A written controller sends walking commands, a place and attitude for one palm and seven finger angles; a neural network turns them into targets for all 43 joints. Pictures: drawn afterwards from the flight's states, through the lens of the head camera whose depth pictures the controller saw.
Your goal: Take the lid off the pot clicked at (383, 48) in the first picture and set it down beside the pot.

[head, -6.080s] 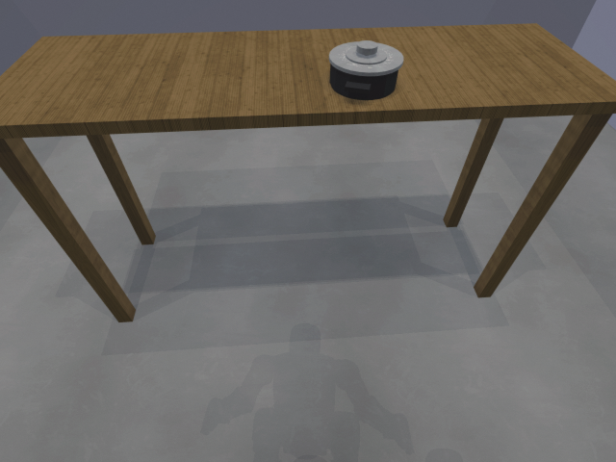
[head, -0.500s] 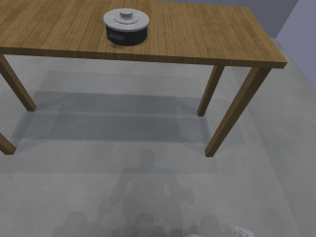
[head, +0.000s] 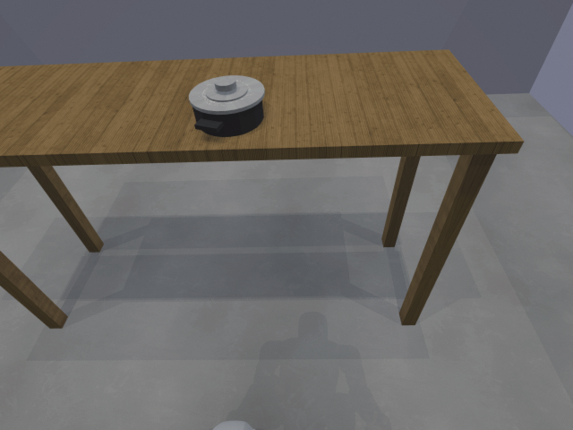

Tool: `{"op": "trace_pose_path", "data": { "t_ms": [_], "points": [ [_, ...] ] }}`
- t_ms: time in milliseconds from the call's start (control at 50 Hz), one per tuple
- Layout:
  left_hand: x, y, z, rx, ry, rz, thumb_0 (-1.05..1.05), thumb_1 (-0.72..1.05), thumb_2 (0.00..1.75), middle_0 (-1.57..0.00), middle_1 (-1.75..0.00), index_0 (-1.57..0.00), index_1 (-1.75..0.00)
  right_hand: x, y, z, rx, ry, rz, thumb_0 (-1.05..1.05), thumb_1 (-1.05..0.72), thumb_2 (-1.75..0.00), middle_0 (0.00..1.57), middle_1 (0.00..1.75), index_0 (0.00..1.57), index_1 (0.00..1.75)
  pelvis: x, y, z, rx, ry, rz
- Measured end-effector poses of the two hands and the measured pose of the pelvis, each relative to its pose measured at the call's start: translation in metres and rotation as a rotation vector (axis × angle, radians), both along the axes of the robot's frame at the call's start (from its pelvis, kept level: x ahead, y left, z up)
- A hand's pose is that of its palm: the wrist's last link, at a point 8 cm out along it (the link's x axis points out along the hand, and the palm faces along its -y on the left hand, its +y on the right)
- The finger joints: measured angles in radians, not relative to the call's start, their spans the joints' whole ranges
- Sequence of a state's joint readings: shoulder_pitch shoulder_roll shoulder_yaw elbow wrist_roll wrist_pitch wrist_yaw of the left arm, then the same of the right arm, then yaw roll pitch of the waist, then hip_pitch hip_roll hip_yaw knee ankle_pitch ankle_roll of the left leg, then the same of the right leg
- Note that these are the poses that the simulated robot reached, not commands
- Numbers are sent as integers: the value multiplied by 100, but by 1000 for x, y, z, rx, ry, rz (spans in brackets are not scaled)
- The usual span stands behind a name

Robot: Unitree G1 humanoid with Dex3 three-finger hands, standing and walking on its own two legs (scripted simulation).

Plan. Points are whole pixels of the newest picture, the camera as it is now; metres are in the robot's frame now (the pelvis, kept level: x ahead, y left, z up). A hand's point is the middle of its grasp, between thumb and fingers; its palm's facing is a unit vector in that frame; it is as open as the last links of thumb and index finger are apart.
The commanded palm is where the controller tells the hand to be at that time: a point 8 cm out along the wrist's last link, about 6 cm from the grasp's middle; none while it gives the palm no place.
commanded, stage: take the last steps up to it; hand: left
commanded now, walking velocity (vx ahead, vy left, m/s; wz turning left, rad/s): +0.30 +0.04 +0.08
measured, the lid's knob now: (225, 83) +0.75 +0.17 +0.15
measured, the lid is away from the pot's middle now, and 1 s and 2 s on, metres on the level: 0.00 0.00 0.00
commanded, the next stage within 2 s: come to a stop and stand still in 0.54 s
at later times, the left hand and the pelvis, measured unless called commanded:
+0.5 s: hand (146, 420) +0.18 +0.27 -0.18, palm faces +0.09 -0.98 -0.20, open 7.3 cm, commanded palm none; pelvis +0.18 +0.08 -0.01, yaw +0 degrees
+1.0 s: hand (192, 322) +0.36 +0.22 -0.17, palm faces +0.04 -0.97 -0.26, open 7.2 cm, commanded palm none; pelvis +0.26 +0.04 -0.01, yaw +0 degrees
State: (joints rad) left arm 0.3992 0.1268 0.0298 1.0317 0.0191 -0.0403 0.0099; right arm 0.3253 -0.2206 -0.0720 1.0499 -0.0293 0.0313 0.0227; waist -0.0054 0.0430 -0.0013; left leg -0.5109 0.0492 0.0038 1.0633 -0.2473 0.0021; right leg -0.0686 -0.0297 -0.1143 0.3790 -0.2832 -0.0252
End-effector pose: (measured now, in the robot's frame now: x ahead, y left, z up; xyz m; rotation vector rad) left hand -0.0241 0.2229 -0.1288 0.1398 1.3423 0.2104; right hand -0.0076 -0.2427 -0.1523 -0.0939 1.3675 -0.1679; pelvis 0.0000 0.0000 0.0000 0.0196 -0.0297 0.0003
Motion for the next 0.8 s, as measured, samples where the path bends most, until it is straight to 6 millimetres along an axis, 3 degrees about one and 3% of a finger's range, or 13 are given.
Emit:
{"op": "trace_pose_path", "data": {
  "t_ms": [80, 140, 220, 300, 380, 440, 520, 600, 680, 740, 800],
  "points": [
    [-16, -7, -2, -36, 98, 43, 1, 91, 90, -20, -30, -21, -30, 31, 7, 3, 0, 0, 16, 1, -91, -90, 20, 30, 20, 29, 22, 6, 1, -5, 11, 16],
    [-20, -7, -4, -58, 156, 81, 1, 91, 90, -20, -30, -21, -30, 65, 20, 3, 3, -4, 49, 1, -91, -90, 20, 30, 20, 29, 42, 15, -1, -12, 20, 26],
    [-15, 3, -11, -82, 227, 129, 1, 91, 90, -20, -30, -21, -30, 128, 47, -1, 9, -46, 111, 1, -91, -90, 20, 30, 20, 29, 73, 34, -8, -22, 33, 39],
    [5, 28, -30, -102, 291, 149, 1, 91, 90, -20, -30, -21, -30, 196, 80, -9, -7, -148, 152, 1, -91, -90, 20, 30, 20, 29, 109, 59, -26, -23, 38, 39],
    [64, 59, -32, -78, 249, 104, 1, 91, 90, -20, -30, -20, -30, 229, 97, 1, -20, -222, 100, 0, -92, -90, 20, 30, 20, 30, 136, 71, -21, -11, 21, 16],
    [129, 79, -28, -48, 137, 56, 1, 91, 90, -20, -30, -20, -30, 242, 94, 13, -51, -242, 69, -2, -95, -90, 21, 30, 21, 30, 156, 75, -11, -3, 17, 6],
    [219, 92, -18, -16, -36, 15, 1, 91, 90, -19, -30, -20, -30, 245, 89, 16, -57, -190, 61, -2, -95, -90, 21, 30, 21, 30, 183, 76, -4, 5, 19, 3],
    [293, 88, -6, -3, -154, -27, 1, 92, 90, -19, -30, -20, -30, 240, 88, 9, -32, -104, 42, -1, -93, -90, 20, 30, 20, 30, 210, 72, -4, 12, 20, 5],
    [351, 73, -1, 11, -199, -85, 1, 91, 90, -19, -30, -20, -30, 236, 84, -5, 6, -20, 3, 0, -92, -90, 20, 30, 20, 30, 239, 60, -8, 17, 15, 4],
    [382, 59, -7, 31, -225, -116, 1, 91, 90, -19, -30, -20, -30, 237, 78, -21, 35, 46, -20, 0, -91, -90, 20, 30, 20, 30, 262, 46, -20, 24, 10, 4],
    [394, 43, -9, 30, -209, -130, 0, 91, 90, -20, -30, -20, -30, 245, 71, -28, 42, 94, -43, 0, -91, -90, 20, 30, 20, 30, 272, 40, -21, 0, 8, 7]
  ]
}}
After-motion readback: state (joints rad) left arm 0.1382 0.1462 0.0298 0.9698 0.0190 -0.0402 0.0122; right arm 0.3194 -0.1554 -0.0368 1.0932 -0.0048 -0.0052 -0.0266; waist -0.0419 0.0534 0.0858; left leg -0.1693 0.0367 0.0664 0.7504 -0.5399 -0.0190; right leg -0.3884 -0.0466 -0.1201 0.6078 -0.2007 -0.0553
